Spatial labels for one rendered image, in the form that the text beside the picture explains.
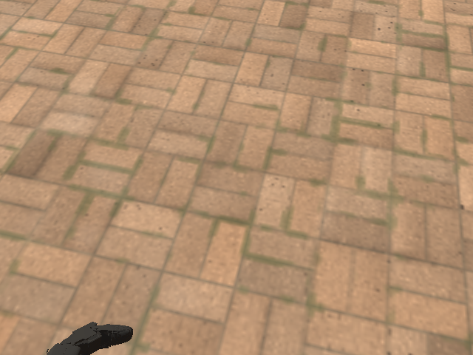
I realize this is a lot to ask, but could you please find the robot left hand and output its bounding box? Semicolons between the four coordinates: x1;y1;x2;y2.
47;322;133;355

